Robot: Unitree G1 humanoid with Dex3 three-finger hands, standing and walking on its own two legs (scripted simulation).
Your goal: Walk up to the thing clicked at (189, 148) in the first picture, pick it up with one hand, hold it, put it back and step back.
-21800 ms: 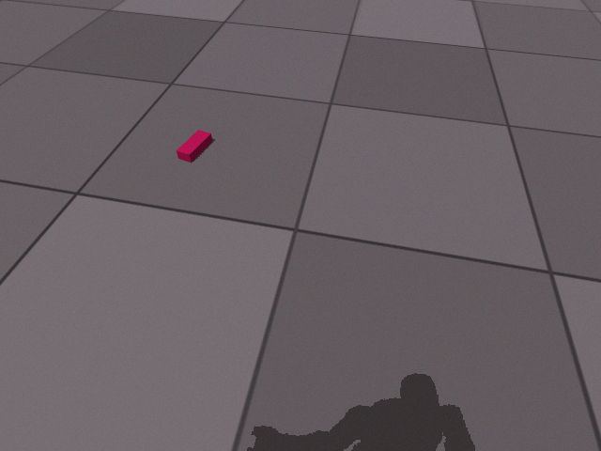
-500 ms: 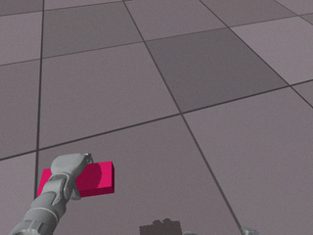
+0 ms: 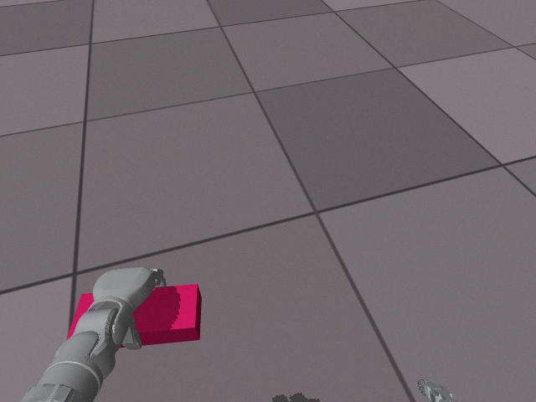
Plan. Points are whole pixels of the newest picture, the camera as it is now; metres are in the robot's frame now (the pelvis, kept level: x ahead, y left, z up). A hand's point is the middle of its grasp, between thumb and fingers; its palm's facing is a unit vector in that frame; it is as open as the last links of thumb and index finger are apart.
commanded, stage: hold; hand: left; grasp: from above
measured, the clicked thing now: (140, 316) +0.30 +0.22 -0.11
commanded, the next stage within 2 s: crouch in 1.36 s
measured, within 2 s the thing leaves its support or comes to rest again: neither
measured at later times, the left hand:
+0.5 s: hand (130, 325) +0.27 +0.21 -0.05, palm faces -0.48 -0.04 -0.87, open 10.8 cm
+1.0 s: hand (124, 334) +0.25 +0.22 -0.04, palm faces -0.48 -0.05 -0.87, open 10.8 cm
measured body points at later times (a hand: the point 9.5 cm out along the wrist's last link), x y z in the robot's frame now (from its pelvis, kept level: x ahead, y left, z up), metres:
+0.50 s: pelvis -0.02 +0.00 +0.01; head +0.00 -0.02 +0.46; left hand +0.29 +0.21 +0.00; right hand +0.11 -0.27 -0.11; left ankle +0.00 +0.13 -0.72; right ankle +0.01 -0.15 -0.72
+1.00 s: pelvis -0.03 +0.00 +0.01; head -0.02 -0.02 +0.46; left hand +0.27 +0.22 +0.01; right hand +0.13 -0.26 -0.10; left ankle +0.00 +0.13 -0.72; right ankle +0.01 -0.15 -0.72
